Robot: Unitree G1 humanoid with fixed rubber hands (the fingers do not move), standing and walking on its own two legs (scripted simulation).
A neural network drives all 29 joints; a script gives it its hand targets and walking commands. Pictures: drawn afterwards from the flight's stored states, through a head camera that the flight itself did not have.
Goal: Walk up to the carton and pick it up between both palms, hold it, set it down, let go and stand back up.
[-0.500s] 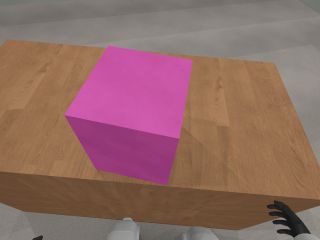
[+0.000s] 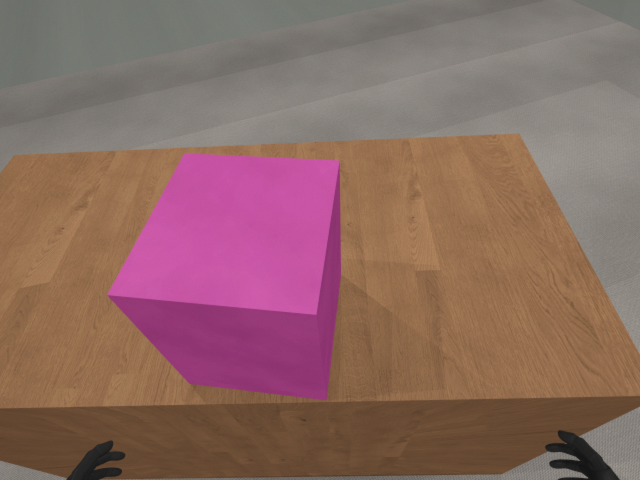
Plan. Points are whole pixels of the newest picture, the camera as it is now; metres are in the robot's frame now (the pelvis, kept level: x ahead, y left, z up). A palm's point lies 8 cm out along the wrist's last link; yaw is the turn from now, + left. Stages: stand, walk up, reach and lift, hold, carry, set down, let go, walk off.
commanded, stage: walk up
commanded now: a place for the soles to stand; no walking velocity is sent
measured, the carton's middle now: (258, 281) +0.35 +0.10 +0.04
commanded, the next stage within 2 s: none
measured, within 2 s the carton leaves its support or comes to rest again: neither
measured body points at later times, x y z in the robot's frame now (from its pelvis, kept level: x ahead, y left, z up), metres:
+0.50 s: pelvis -0.01 +0.02 -0.01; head +0.03 +0.03 +0.44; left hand +0.09 +0.36 -0.12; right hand +0.11 -0.32 -0.11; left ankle +0.07 +0.14 -0.74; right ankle +0.02 -0.14 -0.74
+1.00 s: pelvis -0.06 +0.08 -0.01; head -0.03 +0.08 +0.44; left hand -0.01 +0.41 -0.12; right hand +0.05 -0.23 -0.11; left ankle +0.06 +0.14 -0.73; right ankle -0.10 -0.04 -0.74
